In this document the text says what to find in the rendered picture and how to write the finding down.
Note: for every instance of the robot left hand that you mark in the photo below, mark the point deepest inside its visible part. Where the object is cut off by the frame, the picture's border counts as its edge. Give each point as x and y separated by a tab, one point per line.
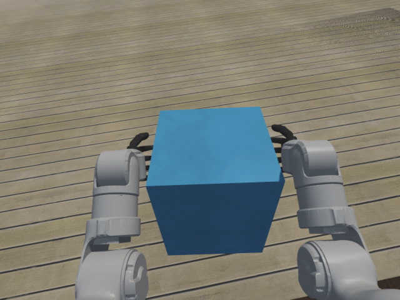
134	143

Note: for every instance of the right robot upper arm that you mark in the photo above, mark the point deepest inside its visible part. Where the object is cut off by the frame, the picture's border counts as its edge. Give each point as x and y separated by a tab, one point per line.
339	269

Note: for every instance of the robot right hand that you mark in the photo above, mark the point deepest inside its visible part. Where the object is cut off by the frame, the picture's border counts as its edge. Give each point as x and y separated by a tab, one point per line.
286	133

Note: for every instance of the left robot forearm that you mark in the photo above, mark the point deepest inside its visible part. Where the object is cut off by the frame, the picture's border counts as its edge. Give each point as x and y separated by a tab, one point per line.
115	200

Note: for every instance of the right robot forearm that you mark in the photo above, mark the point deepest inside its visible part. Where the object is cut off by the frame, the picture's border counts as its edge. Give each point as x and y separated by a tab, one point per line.
323	207

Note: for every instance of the carton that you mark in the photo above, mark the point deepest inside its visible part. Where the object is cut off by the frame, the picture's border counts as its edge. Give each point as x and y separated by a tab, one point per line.
214	180

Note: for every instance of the left robot upper arm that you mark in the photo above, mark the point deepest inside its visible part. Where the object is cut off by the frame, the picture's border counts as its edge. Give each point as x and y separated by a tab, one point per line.
119	274

